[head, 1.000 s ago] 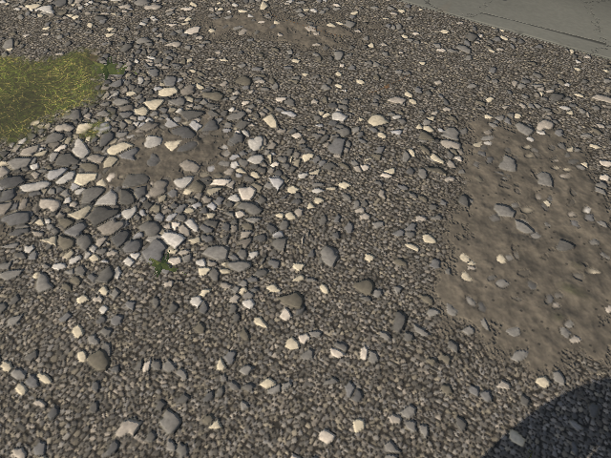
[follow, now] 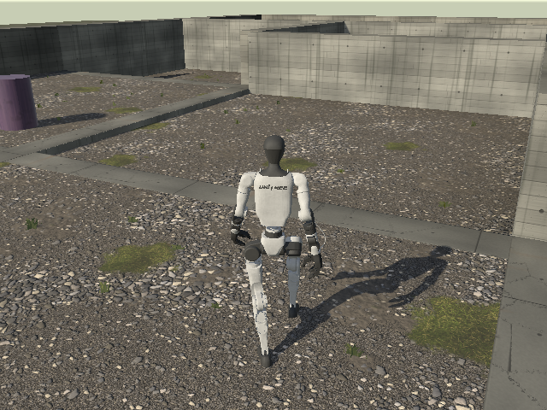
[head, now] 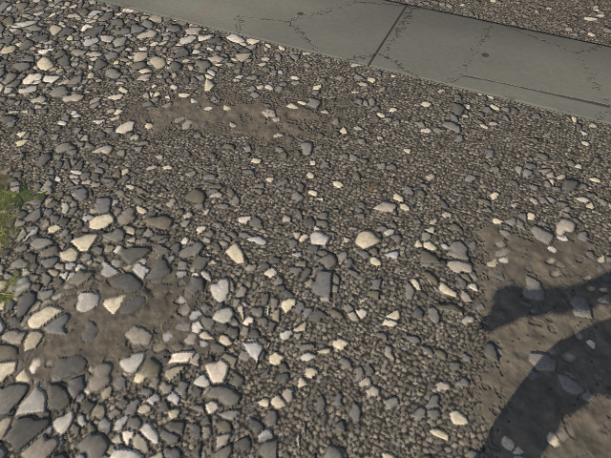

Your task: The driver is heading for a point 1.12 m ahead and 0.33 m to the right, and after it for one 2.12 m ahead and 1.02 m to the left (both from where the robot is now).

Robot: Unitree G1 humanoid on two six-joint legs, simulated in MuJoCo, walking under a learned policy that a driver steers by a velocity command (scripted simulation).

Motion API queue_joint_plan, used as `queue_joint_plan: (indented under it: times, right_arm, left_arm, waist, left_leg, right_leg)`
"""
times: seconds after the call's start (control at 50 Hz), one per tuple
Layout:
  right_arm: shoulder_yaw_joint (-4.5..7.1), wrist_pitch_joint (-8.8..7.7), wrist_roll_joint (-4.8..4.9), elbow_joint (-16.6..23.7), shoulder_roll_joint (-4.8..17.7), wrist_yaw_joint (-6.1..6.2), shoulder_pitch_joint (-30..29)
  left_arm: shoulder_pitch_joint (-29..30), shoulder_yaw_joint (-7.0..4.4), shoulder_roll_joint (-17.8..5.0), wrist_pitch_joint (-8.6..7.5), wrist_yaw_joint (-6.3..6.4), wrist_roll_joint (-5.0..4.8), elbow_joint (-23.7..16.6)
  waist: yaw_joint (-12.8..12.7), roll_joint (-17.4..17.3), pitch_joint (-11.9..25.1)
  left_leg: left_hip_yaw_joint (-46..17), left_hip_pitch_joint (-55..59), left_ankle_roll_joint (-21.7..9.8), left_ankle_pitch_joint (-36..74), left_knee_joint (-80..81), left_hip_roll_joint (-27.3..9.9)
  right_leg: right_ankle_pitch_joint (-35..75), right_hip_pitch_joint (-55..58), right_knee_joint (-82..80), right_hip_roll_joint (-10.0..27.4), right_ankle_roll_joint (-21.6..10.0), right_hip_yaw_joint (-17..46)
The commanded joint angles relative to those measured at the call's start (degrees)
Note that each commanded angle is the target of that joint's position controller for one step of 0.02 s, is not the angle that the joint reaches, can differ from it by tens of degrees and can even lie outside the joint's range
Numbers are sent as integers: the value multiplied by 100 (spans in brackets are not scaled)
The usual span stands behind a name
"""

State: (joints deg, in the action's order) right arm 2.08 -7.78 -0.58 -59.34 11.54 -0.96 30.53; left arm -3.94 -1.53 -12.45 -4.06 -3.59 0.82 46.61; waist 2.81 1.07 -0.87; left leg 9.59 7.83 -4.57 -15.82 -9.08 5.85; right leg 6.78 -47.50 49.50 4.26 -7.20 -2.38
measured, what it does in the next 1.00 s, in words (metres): walks ahead, turning right: right foot, then left foot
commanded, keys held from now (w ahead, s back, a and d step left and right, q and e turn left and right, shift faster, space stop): w+e+shift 0.08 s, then e+shift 0.58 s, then shift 0.14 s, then q+shift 0.08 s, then w+q+shift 0.12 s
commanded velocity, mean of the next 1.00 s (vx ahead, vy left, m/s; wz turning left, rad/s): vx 0.34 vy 0.00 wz -0.66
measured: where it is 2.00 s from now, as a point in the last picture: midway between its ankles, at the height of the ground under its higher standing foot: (344, 383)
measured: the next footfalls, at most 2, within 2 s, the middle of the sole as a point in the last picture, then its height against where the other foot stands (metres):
right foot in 0.14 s outside the picture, level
left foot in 0.52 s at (304, 396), level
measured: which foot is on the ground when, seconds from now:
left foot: down 0.00-0.14, up 0.16-0.50, down 0.52-0.86, up 0.88-1.00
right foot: up 0.00-0.12, down 0.14-0.50, up 0.52-0.84, down 0.86-1.00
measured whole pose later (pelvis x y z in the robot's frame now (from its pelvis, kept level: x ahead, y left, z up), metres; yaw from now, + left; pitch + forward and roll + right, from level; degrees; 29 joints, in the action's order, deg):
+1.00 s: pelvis +0.44 -0.04 +0.01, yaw -41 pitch +2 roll +2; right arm 4.3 0.1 1.7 -42.5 17.5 0.5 16.2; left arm -13.7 -1.0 -13.1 -0.9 0.3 0.8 38.1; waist 1.6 -1.4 2.7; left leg -2.8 -34.4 0.6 -17.7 -59.7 0.7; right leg -15.7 -15.8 28.8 1.8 -2.0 -1.3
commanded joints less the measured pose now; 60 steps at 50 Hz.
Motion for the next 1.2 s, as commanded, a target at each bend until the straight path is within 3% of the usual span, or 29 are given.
queue_joint_plan:
  times: [0.02, 0.08, 0.12, 0.14, 0.16, 0.18, 0.2, 0.22, 0.26, 0.3, 0.34, 0.38, 0.46, 0.5, 0.52, 0.54, 0.56, 0.6, 0.64, 0.7, 0.8, 0.86, 0.88, 0.9, 0.92, 0.94, 1.04, 1.14, 1.2]
  right_arm:
    - [7, -172, 43, 342, 663, 108, -139]
    - [77, -4, -79, 338, 1084, 384, 15]
    - [194, 186, -172, 521, 1391, 514, -414]
    - [266, 219, -116, 637, 1511, 474, -852]
    - [169, 84, -179, 952, 865, 313, -1099]
    - [59, 44, 201, 1448, 615, 303, -594]
    - [5, 10, 102, 1550, 813, 308, -929]
    - [3, -222, 197, 2022, 732, 191, -1574]
    - [114, -139, 109, 1969, 909, 159, -1559]
    - [184, 1, -15, 2130, 1046, 193, -1600]
    - [93, 28, -132, 2460, 721, 289, -2226]
    - [16, 109, -56, 2640, 479, 344, -2531]
    - [131, 233, 165, 2891, 794, 340, -2896]
    - [246, 164, 61, 2688, 1000, 345, -2148]
    - [260, 174, -96, 2558, 1125, 412, -1434]
    - [194, 258, -297, 2767, 1154, 405, -1498]
    - [288, 320, -193, 2764, 1346, 394, -1915]
    - [164, 434, -57, 2998, 657, 484, -2494]
    - [185, 585, -53, 2946, 898, 481, -2829]
    - [319, 631, -98, 2687, 1194, 418, -2562]
    - [379, 690, 109, 2487, 1341, 251, -2497]
    - [183, 724, 178, 2186, 913, 168, -2016]
    - [-13, 689, -24, 2239, 365, 54, -1835]
    - [97, 652, 89, 2416, 620, 57, -2067]
    - [296, 645, 268, 2504, 1295, 105, -2447]
    - [401, 663, 347, 2456, 1411, 135, -2347]
    - [463, 633, 177, 2001, 1124, 160, -1507]
    - [393, 714, 116, 2265, 826, 86, -1792]
    - [292, 786, 117, 2531, 652, -77, -2020]
  left_arm:
    - [525, 97, -43, -71, -49, -26, -408]
    - [145, 4, -444, -60, 5, 25, -267]
    - [-1878, -188, -885, -69, 26, 66, 300]
    - [-2855, -318, -1033, -62, 120, 68, 554]
    - [-2521, -459, -1299, 50, 240, -48, 536]
    - [-2398, -588, -1930, 55, 199, 163, 456]
    - [-2105, -634, -1752, 106, 256, 71, 201]
    - [-1582, -445, -1044, -71, 165, -98, -133]
    - [-624, -323, -767, -174, 126, -202, -373]
    - [-410, -309, -821, -159, 216, -249, -575]
    - [-561, -414, -1144, -52, 380, -225, -635]
    - [-925, -511, -1284, 188, 552, -278, -601]
    - [-1085, -510, -1007, 465, 681, -345, -751]
    - [-547, -441, -732, 451, 651, -267, -1084]
    - [-694, -298, -307, 457, 612, -127, -1245]
    - [-1712, -248, -223, 396, 532, -67, -1270]
    - [-2344, -320, -891, 391, 338, -207, -1315]
    - [-1310, -486, -1465, 582, 383, -268, -1198]
    - [-997, -402, -1136, 739, 445, -222, -1395]
    - [-859, -213, -629, 642, 448, -206, -1556]
    - [-954, -219, -848, 622, 358, -138, -1442]
    - [-1292, -211, -747, 631, 311, -13, -1282]
    - [-1440, -227, -1063, 627, 358, 88, -1328]
    - [-1394, -363, -1513, 605, 366, 216, -1251]
    - [-1442, -505, -1800, 477, 371, 176, -1270]
    - [-1241, -479, -1695, 327, 397, 72, -1185]
    - [-852, -258, -897, -112, 505, -62, -1043]
    - [-1011, -294, -903, -57, 610, 133, -859]
    - [-868, -405, -1174, 54, 606, 76, -838]
  waist:
    - [-238, -285, -843]
    - [-505, -674, -202]
    - [-1424, -753, 744]
    - [-1944, -625, 964]
    - [-1320, 931, 897]
    - [-854, 1126, 2109]
    - [-921, -143, 2228]
    - [-711, -363, 1470]
    - [40, -1080, 385]
    - [265, -1010, -70]
    - [94, -743, -82]
    - [-165, -206, 499]
    - [-323, 553, 720]
    - [174, 613, 911]
    - [245, -88, 1802]
    - [-287, -1285, 2522]
    - [-705, -1850, 2880]
    - [-284, -483, 1539]
    - [-438, -298, 661]
    - [-371, -631, 765]
    - [-363, -985, 1132]
    - [-512, -764, 927]
    - [-367, 513, 1077]
    - [-514, 1374, 887]
    - [-815, 1101, 407]
    - [-629, 1148, 131]
    - [-189, 739, 76]
    - [-321, 459, -288]
    - [-366, 522, -329]
  left_leg:
    - [204, -1198, 271, 4776, 636, -1465]
    - [423, 144, 489, 7876, -734, -1645]
    - [336, -95, 556, 8428, -3667, -1726]
    - [370, -921, 576, 6694, -5842, -1440]
    - [21, -3378, 638, -832, -7926, -287]
    - [-1047, -5200, 843, -1668, -9586, -105]
    - [-1505, -5430, 677, -1101, -9237, -409]
    - [-2109, -5522, 559, -1268, -8785, -346]
    - [-1928, -4930, 571, -825, -7741, -732]
    - [-1647, -4138, 749, -632, -6241, -908]
    - [-1189, -3576, 922, -60, -4697, -557]
    - [-1034, -2887, 971, 965, -3356, -53]
    - [-1341, -2411, 984, 1901, -1905, 261]
    - [-1610, -1501, 686, 2993, -930, -233]
    - [-2746, 99, 41, 4414, -1373, -1650]
    - [-4360, 990, -968, 6635, -1903, -3036]
    - [-5481, 877, -1772, 4926, -1741, -4007]
    - [-3799, -602, -1148, 1880, -1351, -2701]
    - [-2695, -2147, -754, 1629, -955, -1955]
    - [-1886, -2477, -851, 2651, -804, -1760]
    - [-1700, -2297, -923, 2078, -943, -2046]
    - [-1463, -3361, -204, 374, -1494, -1561]
    - [-855, -4116, 437, -1161, -2807, -958]
    - [-983, -4741, 573, -1817, -3673, -694]
    - [-1299, -5125, 526, -1400, -4694, -738]
    - [-1554, -5761, 444, -897, -5252, -677]
    - [-1522, -6121, 646, 840, -6377, -836]
    - [-1270, -5883, 984, 1237, -5858, -1203]
    - [-1056, -5187, 935, 1280, -4770, -1401]
  right_leg:
    - [676, 1267, -965, -292, -216, -620]
    - [-83, 1866, -1318, -1025, -376, -1116]
    - [-330, 3719, -1666, -1330, -571, -919]
    - [-47, 4763, -2312, -951, -852, -288]
    - [2191, 6333, -1377, -1, -940, 935]
    - [3547, 7826, -1660, 1292, -2431, 3440]
    - [1974, 7493, -2364, 1317, -2399, 3873]
    - [572, 6653, -3041, 1026, -2124, 4087]
    - [702, 4438, -3414, 591, -1641, 3285]
    - [1532, 2986, -3498, -3, -1288, 2387]
    - [2659, 2218, -3092, -646, -962, 1815]
    - [2620, 2209, -2582, -1030, -349, 1622]
    - [490, 2604, -1918, -1105, 356, 2394]
    - [-120, 2646, -682, -1296, 587, 2374]
    - [-2741, 1987, 946, -1591, 778, 1798]
    - [-5393, 1240, 2244, -1898, 913, 1682]
    - [-4972, 718, 3440, -1125, 1030, 1551]
    - [-3646, 389, 3617, -489, 1198, 1043]
    - [-3127, 937, 2779, -339, 1202, 686]
    - [-3113, 1688, 1497, -307, 1082, 318]
    - [-2566, 2778, -414, -362, 793, 214]
    - [-1879, 4394, -2326, -498, 324, 266]
    - [-1637, 5053, -2902, 963, -64, 1961]
    - [-3291, 4034, -3522, 1966, -861, 2832]
    - [-4998, 3795, -3966, 1791, -927, 3094]
    - [-5487, 3952, -4064, 1643, -650, 3049]
    - [-4081, 4271, -4186, 1277, 109, 1266]
    - [-2168, 4079, -4071, 1340, -73, -69]
    - [-1582, 3873, -3850, 1404, -115, -573]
